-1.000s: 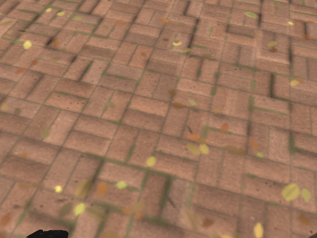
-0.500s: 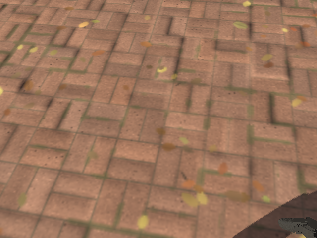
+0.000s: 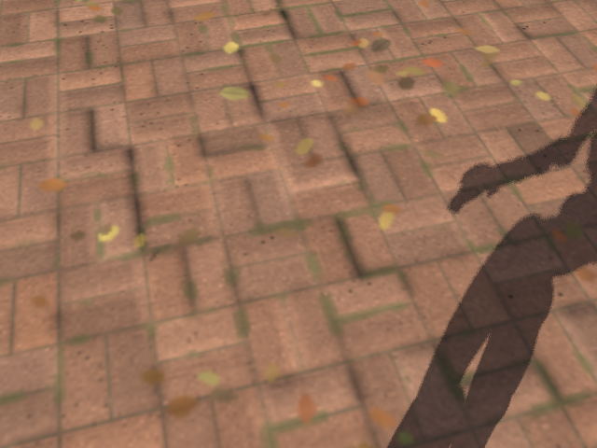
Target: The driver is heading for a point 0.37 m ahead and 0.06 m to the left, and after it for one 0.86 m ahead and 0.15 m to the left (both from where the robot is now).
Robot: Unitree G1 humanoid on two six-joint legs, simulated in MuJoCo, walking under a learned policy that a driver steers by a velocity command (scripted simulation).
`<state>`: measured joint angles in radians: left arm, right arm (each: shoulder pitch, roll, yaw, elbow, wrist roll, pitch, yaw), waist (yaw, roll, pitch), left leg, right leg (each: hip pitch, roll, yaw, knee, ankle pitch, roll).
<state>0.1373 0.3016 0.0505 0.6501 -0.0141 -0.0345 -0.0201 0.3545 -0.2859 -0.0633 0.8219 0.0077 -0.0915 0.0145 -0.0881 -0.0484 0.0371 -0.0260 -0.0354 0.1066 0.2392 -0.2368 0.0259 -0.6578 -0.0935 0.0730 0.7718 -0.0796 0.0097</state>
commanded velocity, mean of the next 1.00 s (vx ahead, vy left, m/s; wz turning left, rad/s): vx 0.50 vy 0.00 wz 0.33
